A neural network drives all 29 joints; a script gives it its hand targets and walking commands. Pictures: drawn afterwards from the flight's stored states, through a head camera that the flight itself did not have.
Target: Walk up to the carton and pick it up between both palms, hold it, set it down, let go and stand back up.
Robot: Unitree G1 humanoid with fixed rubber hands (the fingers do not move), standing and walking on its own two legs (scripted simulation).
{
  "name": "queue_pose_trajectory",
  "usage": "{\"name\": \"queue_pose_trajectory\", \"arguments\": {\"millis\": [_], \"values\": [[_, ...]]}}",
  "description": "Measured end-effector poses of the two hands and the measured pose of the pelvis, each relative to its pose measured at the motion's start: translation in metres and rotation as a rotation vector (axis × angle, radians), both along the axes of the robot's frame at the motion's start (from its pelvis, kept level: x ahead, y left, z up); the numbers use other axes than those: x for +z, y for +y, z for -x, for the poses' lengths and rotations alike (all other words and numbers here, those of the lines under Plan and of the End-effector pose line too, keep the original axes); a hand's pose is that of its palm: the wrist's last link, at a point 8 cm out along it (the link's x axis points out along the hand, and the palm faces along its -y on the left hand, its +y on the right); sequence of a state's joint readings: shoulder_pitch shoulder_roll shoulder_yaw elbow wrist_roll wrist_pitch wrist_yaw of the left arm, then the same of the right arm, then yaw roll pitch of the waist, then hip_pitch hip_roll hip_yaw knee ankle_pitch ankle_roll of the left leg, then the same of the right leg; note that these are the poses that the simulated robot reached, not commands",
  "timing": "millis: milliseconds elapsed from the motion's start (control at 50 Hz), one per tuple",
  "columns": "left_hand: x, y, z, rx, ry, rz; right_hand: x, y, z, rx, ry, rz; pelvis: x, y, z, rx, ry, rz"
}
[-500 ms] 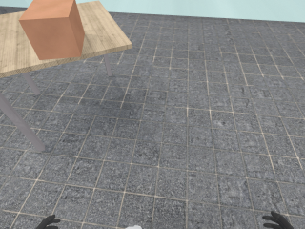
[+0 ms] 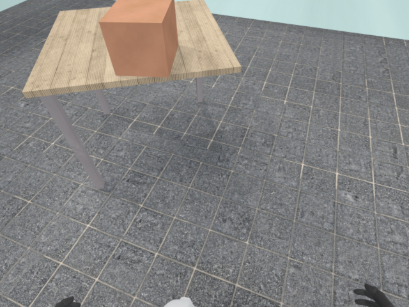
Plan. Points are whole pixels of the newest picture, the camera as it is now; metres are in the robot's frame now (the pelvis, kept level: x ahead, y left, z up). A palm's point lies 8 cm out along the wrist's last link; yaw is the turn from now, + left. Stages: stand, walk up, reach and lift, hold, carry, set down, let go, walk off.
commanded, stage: walk up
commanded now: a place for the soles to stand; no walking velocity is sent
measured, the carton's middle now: (144, 35) +1.03 +0.27 +0.05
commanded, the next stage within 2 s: none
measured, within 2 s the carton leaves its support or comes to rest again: neither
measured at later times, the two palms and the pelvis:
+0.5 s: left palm out of the picture +0.07 +0.32 -0.09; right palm (353, 260) +0.25 -0.30 -0.09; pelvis +0.08 +0.00 -0.01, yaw +9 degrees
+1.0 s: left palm out of the picture +0.11 +0.31 -0.09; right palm (333, 217) +0.35 -0.28 -0.09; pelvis +0.16 -0.01 -0.01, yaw +14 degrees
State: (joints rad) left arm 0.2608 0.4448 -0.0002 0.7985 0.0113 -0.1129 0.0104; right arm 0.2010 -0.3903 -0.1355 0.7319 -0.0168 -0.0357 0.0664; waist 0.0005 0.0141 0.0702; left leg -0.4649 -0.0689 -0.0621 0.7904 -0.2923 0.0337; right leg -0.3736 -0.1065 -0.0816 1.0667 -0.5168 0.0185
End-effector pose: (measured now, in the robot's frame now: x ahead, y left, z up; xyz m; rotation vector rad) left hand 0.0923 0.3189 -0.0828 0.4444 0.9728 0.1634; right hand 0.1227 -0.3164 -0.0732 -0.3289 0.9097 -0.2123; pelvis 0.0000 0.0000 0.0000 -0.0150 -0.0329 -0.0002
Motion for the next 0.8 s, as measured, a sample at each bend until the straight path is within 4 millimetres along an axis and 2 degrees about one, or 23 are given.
{"name": "queue_pose_trajectory", "arguments": {"millis": [100, 180, 260, 380, 460, 520, 600, 680, 740, 800], "values": [[0.003, -0.012, -0.034, -0.008, -0.062, 0.019, 0.009, -0.011, -0.019, 0.006, -0.016, 0.015, 0.002, -0.009, -0.017, 0.009, -0.027, -0.01], [0.003, -0.025, -0.042, -0.003, -0.056, 0.01, 0.002, -0.024, -0.033, 0.012, -0.009, 0.007, -0.001, -0.024, -0.028, 0.014, -0.003, -0.027], [0.003, -0.028, -0.022, 0.052, -0.017, -0.01, -0.009, -0.024, -0.057, 0.044, 0.006, -0.015, -0.003, -0.031, -0.042, 0.053, 0.013, -0.017], [0.006, -0.017, 0.02, 0.135, 0.106, -0.035, -0.019, -0.004, -0.094, 0.104, 0.021, -0.041, -0.002, -0.024, -0.063, 0.106, 0.04, -0.012], [-0.001, -0.006, 0.027, 0.177, 0.137, -0.019, -0.018, 0.013, -0.118, 0.144, 0.026, -0.029, -0.004, -0.012, -0.077, 0.141, 0.048, 0.0], [-0.011, 0.004, 0.012, 0.185, 0.123, 0.003, -0.017, 0.025, -0.132, 0.16, 0.01, -0.011, -0.009, 0.0, -0.087, 0.155, 0.028, -0.004], [-0.009, 0.011, -0.031, 0.182, 0.034, 0.017, -0.009, 0.027, -0.143, 0.155, 0.011, 0.012, -0.005, 0.004, -0.099, 0.169, -0.013, -0.004], [-0.005, 0.009, -0.067, 0.167, -0.039, 0.031, 0.003, 0.021, -0.158, 0.158, -0.01, 0.03, -0.002, 0.0, -0.111, 0.175, -0.035, -0.01], [-0.004, 0.002, -0.08, 0.163, -0.051, 0.033, 0.004, 0.013, -0.167, 0.159, -0.013, 0.033, -0.002, -0.007, -0.12, 0.175, -0.036, -0.021], [-0.007, -0.008, -0.081, 0.169, -0.036, 0.023, -0.005, 0.004, -0.178, 0.162, -0.004, 0.024, -0.007, -0.017, -0.129, 0.178, -0.005, -0.031]]}}
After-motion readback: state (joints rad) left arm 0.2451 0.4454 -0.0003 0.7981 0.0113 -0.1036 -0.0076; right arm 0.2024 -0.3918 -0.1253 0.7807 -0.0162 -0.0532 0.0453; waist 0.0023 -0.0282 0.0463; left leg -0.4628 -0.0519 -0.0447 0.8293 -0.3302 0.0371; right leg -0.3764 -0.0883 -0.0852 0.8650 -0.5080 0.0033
